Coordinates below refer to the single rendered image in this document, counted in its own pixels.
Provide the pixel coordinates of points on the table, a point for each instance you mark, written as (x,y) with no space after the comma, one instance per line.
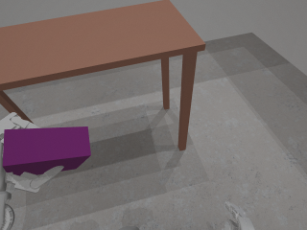
(79,44)

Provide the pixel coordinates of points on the robot left hand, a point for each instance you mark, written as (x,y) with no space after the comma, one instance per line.
(27,181)

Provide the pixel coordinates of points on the robot right hand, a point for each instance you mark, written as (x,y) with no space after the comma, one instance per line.
(243,223)

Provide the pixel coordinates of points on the sponge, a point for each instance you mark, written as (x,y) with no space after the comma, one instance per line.
(37,150)

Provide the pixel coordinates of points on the left robot forearm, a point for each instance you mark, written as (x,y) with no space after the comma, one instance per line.
(7,215)

